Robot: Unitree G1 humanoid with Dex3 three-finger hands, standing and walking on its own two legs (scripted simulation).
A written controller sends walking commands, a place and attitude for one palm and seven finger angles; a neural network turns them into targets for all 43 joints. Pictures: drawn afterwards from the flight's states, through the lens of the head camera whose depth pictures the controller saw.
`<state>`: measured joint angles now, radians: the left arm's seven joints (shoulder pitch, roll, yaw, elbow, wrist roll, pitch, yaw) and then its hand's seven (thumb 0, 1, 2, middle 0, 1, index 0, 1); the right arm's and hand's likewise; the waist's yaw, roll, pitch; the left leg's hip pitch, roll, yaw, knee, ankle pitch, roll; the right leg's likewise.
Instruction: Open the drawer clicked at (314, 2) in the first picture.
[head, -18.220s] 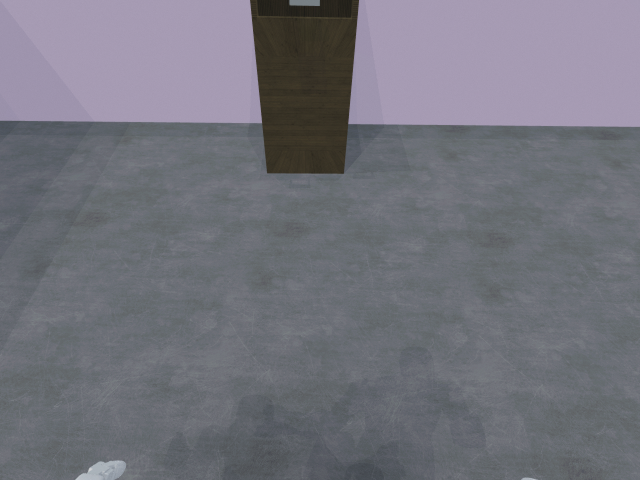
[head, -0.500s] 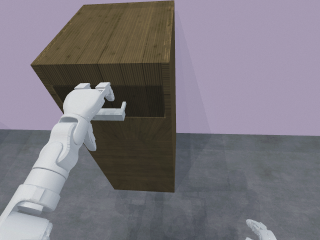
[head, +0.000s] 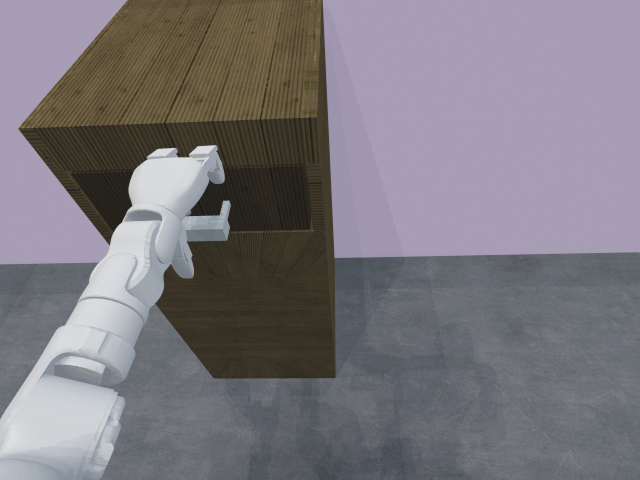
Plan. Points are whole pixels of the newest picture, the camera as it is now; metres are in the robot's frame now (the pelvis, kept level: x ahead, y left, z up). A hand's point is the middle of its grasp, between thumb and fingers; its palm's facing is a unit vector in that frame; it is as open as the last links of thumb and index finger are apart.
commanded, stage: move the hooked fingers above the handle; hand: left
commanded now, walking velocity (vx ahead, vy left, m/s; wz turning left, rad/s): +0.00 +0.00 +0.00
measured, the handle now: (194, 217) +0.48 +0.21 +0.04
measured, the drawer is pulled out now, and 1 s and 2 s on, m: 0.00 0.00 0.00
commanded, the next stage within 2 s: lower the fingers behind the handle in 0.66 s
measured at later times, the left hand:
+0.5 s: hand (184, 213) +0.42 +0.19 +0.11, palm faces +0.01 -0.02 -1.00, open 13.8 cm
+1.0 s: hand (182, 221) +0.43 +0.20 +0.09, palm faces -0.04 -0.03 -1.00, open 13.8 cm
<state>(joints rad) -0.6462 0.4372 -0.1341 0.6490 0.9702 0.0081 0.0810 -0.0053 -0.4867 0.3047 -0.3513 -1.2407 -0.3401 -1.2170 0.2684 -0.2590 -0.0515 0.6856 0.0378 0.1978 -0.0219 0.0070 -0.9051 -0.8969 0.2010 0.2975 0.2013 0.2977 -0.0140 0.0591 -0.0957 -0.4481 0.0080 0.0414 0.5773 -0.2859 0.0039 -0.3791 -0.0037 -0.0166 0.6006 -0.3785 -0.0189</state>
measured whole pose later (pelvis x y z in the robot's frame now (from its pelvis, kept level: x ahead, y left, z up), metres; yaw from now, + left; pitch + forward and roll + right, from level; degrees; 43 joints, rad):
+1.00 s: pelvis +0.00 +0.00 +0.00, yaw -1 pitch +9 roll +1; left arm -0.65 0.45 -0.11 0.72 0.99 -0.01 0.08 -0.01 -0.49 0.30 -0.32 -1.21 -0.32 -1.20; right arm 0.27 -0.26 -0.05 0.68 0.04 0.18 -0.03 0.01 -0.90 -0.90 0.20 0.30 0.20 0.30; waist -0.02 0.05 -0.10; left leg -0.46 0.01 0.05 0.58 -0.28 0.00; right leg -0.39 0.00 -0.01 0.60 -0.37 -0.02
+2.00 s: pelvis -0.02 +0.00 -0.01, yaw -1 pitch +12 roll +0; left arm -0.68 0.40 -0.11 0.88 1.05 -0.01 0.26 -0.01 -0.49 0.30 -0.31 -1.20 -0.31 -1.28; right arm 0.30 -0.25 -0.06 0.68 0.03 0.17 -0.03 0.01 -0.90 -0.90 0.20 0.30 0.20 0.30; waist -0.05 0.04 -0.14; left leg -0.60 0.02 0.04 0.69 -0.30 0.01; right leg -0.53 0.01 -0.01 0.70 -0.39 -0.02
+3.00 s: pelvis -0.01 +0.01 +0.00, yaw -1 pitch +10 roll +0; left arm -0.68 0.42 -0.15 0.74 1.00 0.04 0.15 -0.01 -0.49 0.30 -0.35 -1.22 -0.35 -1.21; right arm 0.29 -0.25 -0.06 0.69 0.04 0.16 -0.03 0.01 -0.90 -0.90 0.20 0.30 0.20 0.30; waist -0.03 0.06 -0.11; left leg -0.51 0.01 0.05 0.64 -0.30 0.02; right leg -0.43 0.00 -0.01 0.63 -0.37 0.00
